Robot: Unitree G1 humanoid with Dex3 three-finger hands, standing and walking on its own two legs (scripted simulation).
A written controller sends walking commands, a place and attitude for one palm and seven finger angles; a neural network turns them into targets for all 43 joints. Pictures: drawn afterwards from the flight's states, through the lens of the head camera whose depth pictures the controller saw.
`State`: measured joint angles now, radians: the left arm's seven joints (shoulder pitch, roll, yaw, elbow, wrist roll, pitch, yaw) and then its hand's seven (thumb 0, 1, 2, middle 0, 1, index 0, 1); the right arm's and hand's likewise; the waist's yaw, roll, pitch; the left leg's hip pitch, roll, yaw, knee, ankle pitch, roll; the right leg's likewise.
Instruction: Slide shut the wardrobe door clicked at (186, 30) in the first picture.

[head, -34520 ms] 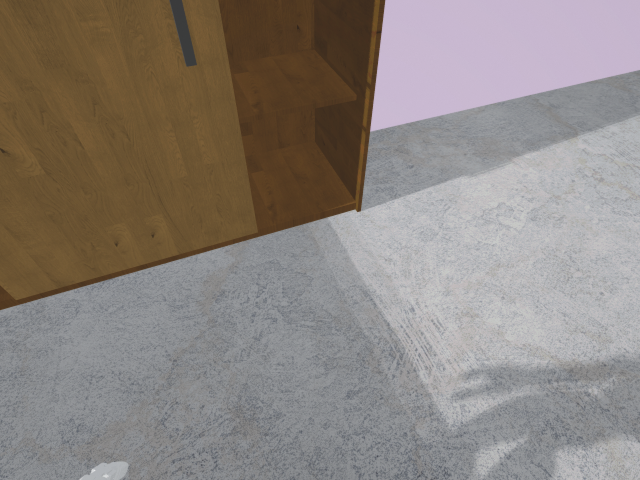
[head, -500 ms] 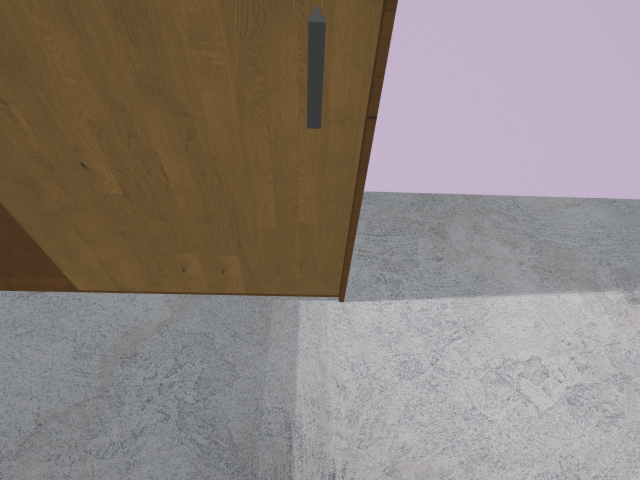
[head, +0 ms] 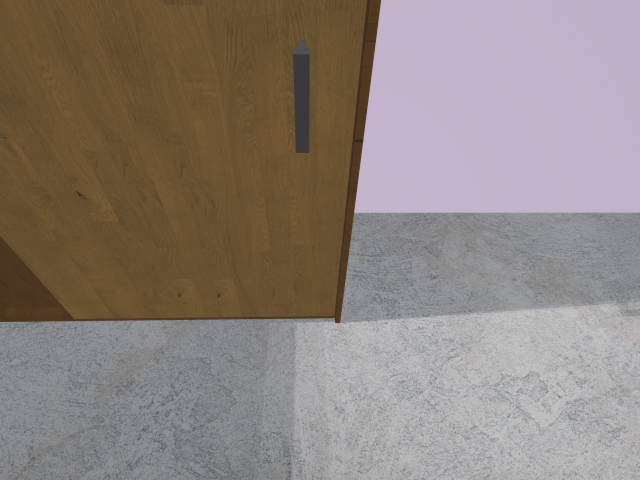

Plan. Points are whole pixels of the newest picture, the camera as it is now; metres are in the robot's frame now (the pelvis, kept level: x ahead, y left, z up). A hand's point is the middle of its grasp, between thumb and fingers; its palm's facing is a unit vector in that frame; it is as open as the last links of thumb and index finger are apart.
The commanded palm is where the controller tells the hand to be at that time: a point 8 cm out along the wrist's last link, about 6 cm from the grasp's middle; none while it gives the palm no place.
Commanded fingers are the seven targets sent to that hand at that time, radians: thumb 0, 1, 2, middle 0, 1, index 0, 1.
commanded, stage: let the arm hang, fingers relaxed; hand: left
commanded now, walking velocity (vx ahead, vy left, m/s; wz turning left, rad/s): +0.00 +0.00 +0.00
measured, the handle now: (302, 98) +0.72 +0.07 +0.11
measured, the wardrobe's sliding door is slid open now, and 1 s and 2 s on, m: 0.00 0.00 0.00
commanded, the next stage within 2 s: look to check the result in 0.06 s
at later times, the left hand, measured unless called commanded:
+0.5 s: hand out of the picture +0.04 +0.20 -0.17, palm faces -0.01 -0.97 -0.25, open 7.4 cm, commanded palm none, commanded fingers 0.00 0.90 0.90 -0.20 -0.30 -0.20 -0.30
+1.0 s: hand out of the picture +0.10 +0.23 -0.15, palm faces -0.01 -0.94 -0.33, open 7.4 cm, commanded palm none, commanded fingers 0.00 0.90 0.90 -0.20 -0.30 -0.20 -0.30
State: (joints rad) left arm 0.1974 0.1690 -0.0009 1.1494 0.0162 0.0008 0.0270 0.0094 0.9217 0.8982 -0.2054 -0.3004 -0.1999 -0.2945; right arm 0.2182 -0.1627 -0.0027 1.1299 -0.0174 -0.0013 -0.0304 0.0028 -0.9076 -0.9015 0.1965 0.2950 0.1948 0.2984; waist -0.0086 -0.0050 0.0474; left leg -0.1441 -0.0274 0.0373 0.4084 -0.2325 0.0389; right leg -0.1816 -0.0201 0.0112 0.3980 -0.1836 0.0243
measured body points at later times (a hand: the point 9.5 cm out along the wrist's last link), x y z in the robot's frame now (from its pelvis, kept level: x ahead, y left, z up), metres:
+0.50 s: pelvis +0.00 -0.01 +0.00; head +0.02 +0.00 +0.45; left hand +0.04 +0.25 -0.15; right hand +0.02 -0.26 -0.15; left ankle -0.01 +0.09 -0.74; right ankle +0.02 -0.14 -0.74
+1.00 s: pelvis +0.01 -0.01 +0.01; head +0.03 -0.01 +0.45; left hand +0.10 +0.28 -0.13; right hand +0.09 -0.31 -0.13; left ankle -0.01 +0.09 -0.74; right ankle +0.02 -0.14 -0.74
